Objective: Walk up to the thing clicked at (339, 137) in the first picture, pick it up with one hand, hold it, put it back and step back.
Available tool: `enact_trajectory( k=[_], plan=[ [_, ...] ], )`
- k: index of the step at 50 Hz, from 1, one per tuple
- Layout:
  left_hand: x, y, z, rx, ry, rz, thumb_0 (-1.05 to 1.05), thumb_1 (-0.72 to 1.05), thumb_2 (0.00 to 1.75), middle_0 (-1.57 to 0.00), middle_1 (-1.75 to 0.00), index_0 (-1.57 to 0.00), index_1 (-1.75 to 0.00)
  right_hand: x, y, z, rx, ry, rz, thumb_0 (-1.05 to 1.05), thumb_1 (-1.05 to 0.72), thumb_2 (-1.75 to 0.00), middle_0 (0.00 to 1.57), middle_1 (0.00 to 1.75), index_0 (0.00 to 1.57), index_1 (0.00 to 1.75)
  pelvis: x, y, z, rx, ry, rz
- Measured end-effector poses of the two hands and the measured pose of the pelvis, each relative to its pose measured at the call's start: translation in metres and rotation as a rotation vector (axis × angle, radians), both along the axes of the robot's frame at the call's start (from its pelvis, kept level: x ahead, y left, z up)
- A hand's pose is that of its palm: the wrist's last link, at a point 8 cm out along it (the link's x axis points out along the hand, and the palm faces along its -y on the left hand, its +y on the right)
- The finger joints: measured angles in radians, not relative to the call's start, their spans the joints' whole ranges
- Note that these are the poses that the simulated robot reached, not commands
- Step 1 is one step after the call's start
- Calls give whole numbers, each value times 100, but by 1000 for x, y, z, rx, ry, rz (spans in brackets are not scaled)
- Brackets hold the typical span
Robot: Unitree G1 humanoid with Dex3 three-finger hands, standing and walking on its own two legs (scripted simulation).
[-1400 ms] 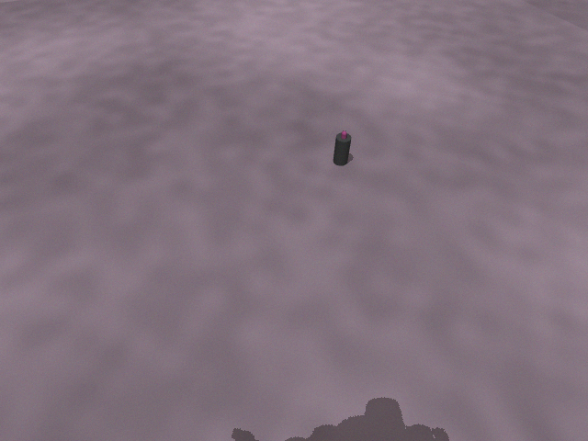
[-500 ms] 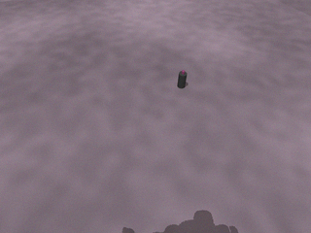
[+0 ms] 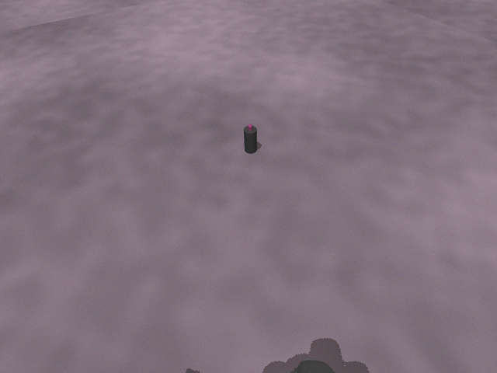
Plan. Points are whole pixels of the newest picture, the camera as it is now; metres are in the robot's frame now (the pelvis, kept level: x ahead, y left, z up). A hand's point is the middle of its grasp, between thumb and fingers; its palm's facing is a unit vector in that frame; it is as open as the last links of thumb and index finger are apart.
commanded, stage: walk up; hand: left
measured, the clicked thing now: (250, 137) +1.46 -0.02 -0.67
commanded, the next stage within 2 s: none
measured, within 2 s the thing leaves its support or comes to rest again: neither
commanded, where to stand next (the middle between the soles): +1.09 -0.15 m, yaw -10 degrees
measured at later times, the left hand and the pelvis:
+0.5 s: hand (144, 318) +0.25 +0.22 -0.14, palm faces -0.10 -0.94 -0.34, open 7.4 cm; pelvis +0.21 -0.05 +0.00, yaw -7 degrees
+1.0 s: hand (190, 174) +0.64 +0.16 -0.13, palm faces -0.26 -0.88 -0.39, open 7.4 cm; pelvis +0.47 -0.08 -0.02, yaw -11 degrees
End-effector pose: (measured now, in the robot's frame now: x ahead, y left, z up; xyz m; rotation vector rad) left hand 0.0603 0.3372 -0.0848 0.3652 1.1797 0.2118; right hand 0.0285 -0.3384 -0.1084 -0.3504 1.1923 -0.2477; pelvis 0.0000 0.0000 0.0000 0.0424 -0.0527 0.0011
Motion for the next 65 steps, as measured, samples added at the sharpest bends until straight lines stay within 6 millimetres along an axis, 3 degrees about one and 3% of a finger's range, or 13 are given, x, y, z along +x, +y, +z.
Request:
enact_trajectory(
  k=[4,6,14,21,24,30,35,43,47,51,54,57,65],
  plan=[
    [43,-23,-4,49,-50,-18,1,90,90,-21,-30,-20,-30,25,-40,-25,-7,10,-27,1,-90,-90,20,30,20,30,34,-30,-20,-20,-17,-24],
    [54,-38,-6,55,-87,-6,1,90,90,-20,-30,-20,-30,46,-48,-31,2,15,-20,1,-91,-90,20,30,20,30,47,-41,-23,-30,-24,-27],
    [77,-85,1,-18,-4,0,1,90,90,-21,-30,-21,-30,136,-44,-1,84,-112,18,1,-91,-90,20,30,20,30,102,-60,5,-24,-20,-91],
    [138,-88,-9,-47,26,-40,1,90,90,-21,-30,-21,-30,180,-49,14,52,-56,-2,1,-91,-90,20,30,20,30,166,-61,7,-53,17,-114],
    [175,-80,-16,-51,23,-60,1,89,90,-21,-30,-21,-30,208,-49,16,21,-33,-9,1,-91,-90,20,30,20,30,198,-55,3,-71,29,-119],
    [265,-55,-41,-41,40,-96,1,90,90,-21,-30,-21,-30,289,-32,18,-33,-100,-11,1,-91,-90,20,30,20,30,271,-36,-13,-37,32,-138],
    [353,-59,-31,-41,12,-183,1,90,90,-21,-30,-21,-30,324,-17,30,-16,-164,-77,1,-91,-90,20,30,20,30,322,-32,-1,-51,24,-161],
    [486,-83,-8,-51,-103,-261,1,90,90,-20,-30,-20,-30,343,-19,21,18,-52,-142,1,-90,-90,20,30,21,30,397,-44,5,-23,14,-180],
    [542,-108,-5,-42,-114,-305,1,90,90,-20,-30,-20,-30,361,-35,3,42,-7,-172,1,-90,-90,20,30,21,30,436,-59,-3,-7,14,-189],
    [592,-135,-9,-17,-149,-307,1,90,90,-21,-30,-21,-30,392,-59,-24,59,24,-192,1,-90,-90,20,30,21,30,480,-82,-19,-28,13,-185],
    [613,-151,-6,-18,-190,-285,1,90,90,-21,-30,-21,-30,429,-68,-30,78,37,-168,1,-91,-90,20,30,20,30,503,-96,-19,-29,3,-179],
    [617,-157,3,-24,-185,-240,1,90,90,-21,-30,-21,-30,472,-75,-21,89,9,-132,1,-91,-90,20,30,20,30,525,-102,-8,-17,-3,-179],
    [616,-142,5,-5,-58,-178,1,90,90,-21,-30,-21,-30,575,-93,6,61,-93,-74,1,-91,-90,20,30,20,30,584,-106,6,-46,9,-185]
  ],
)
